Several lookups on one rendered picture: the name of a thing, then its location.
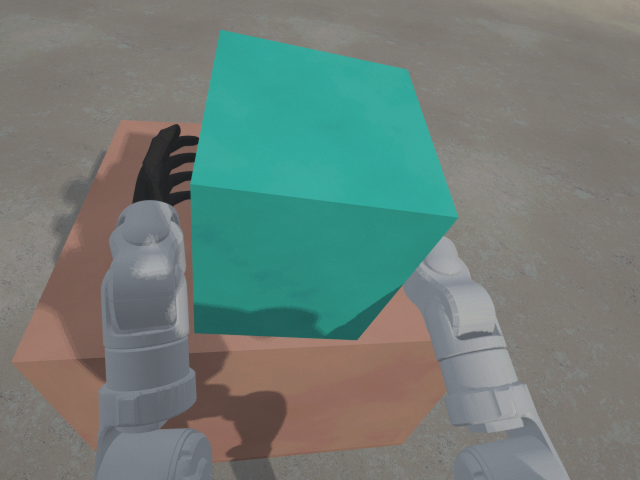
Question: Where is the right robot forearm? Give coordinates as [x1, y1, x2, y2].
[403, 236, 570, 480]

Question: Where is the carton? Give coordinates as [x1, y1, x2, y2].
[190, 30, 459, 340]

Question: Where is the pedestal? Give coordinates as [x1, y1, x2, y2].
[11, 120, 447, 463]

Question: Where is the robot left upper arm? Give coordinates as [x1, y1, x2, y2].
[96, 428, 213, 480]

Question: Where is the left robot forearm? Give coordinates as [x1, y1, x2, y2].
[93, 200, 197, 480]

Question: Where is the robot left hand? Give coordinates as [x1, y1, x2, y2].
[132, 124, 199, 207]

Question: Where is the robot right upper arm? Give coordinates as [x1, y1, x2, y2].
[454, 435, 567, 480]

